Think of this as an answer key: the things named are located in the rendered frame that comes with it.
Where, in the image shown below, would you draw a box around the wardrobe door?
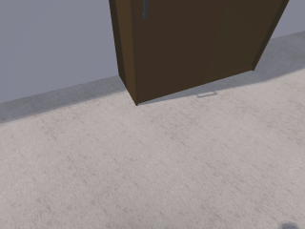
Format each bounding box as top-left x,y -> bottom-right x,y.
132,0 -> 228,101
205,0 -> 282,78

